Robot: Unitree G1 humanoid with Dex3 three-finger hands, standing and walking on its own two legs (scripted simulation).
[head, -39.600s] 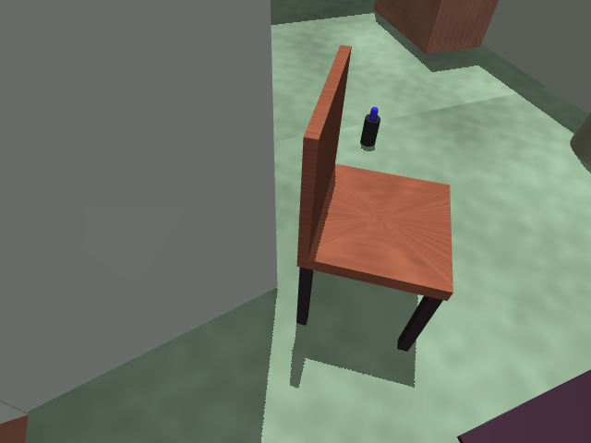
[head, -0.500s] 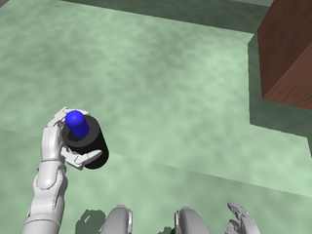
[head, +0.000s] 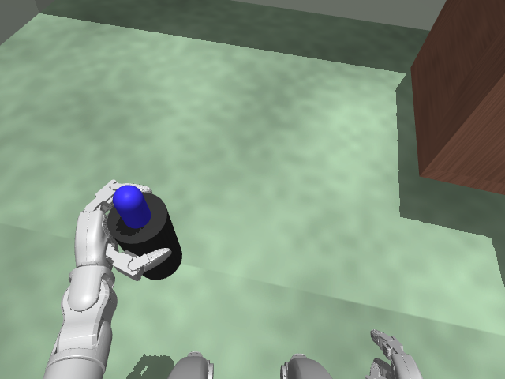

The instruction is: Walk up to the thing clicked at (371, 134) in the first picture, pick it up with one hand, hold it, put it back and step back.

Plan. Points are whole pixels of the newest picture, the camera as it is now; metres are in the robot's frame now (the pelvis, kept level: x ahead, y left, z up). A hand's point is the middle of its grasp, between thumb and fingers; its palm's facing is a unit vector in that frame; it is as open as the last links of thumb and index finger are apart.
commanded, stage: lift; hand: left
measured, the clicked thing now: (145, 231) +0.33 +0.17 +0.03
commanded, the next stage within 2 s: hold in 0.20 s
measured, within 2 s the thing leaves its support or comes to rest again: neither
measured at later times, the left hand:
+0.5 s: hand (138, 221) +0.33 +0.17 +0.05, palm faces +0.14 -0.99 -0.01, open 11.3 cm
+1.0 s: hand (137, 219) +0.33 +0.17 +0.07, palm faces +0.13 -0.99 +0.00, open 11.3 cm
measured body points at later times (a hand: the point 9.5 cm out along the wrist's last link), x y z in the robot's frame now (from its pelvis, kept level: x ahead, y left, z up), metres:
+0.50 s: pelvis +0.01 +0.00 +0.02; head +0.06 +0.01 +0.46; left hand +0.32 +0.22 +0.06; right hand +0.13 -0.25 -0.09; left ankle +0.02 +0.12 -0.68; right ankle +0.02 -0.13 -0.68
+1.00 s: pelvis +0.00 +0.00 +0.02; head +0.04 +0.01 +0.47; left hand +0.32 +0.22 +0.07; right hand +0.13 -0.24 -0.08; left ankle +0.02 +0.12 -0.68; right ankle +0.02 -0.13 -0.68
